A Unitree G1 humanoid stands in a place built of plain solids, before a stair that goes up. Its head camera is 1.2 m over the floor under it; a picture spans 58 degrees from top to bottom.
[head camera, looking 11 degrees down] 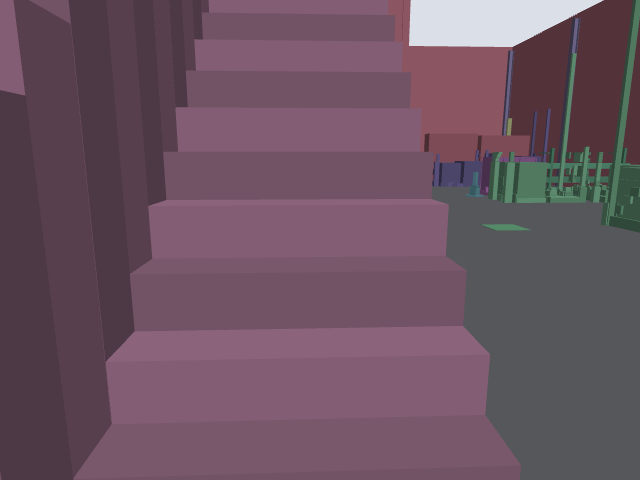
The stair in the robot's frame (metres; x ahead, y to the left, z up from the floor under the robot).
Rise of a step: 0.20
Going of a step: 0.23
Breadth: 1.17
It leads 2 degrees to the left of straight ahead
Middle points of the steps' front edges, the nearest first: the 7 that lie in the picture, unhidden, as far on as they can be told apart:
1.20 0.06 0.61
1.42 0.07 0.81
1.65 0.08 1.01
1.88 0.09 1.22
2.10 0.10 1.42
2.33 0.11 1.62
2.55 0.12 1.83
